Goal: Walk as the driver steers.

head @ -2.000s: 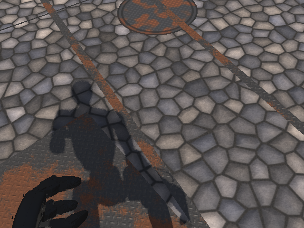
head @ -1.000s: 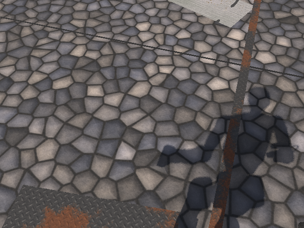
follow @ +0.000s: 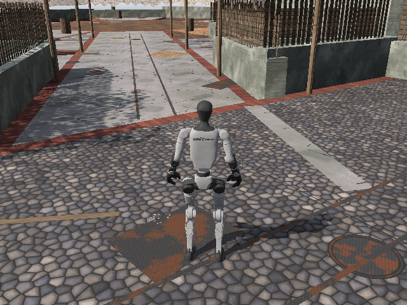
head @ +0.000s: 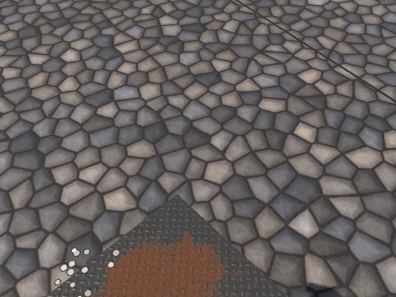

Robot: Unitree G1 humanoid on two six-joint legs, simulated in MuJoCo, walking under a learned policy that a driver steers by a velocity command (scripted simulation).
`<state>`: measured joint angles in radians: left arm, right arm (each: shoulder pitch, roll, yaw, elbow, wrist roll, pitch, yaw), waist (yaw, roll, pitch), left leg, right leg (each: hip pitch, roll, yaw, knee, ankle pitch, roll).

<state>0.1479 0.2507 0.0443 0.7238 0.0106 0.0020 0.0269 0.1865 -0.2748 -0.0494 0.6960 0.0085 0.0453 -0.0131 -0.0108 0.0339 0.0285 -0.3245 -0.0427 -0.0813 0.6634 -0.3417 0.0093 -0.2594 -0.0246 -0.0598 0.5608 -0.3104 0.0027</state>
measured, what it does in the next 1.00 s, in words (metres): walks ahead, turning left: left foot, then right foot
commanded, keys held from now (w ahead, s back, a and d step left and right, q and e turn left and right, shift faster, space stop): q+shift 0.44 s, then w+q+shift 0.18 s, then q+shift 0.06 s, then shift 0.02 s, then e+shift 0.30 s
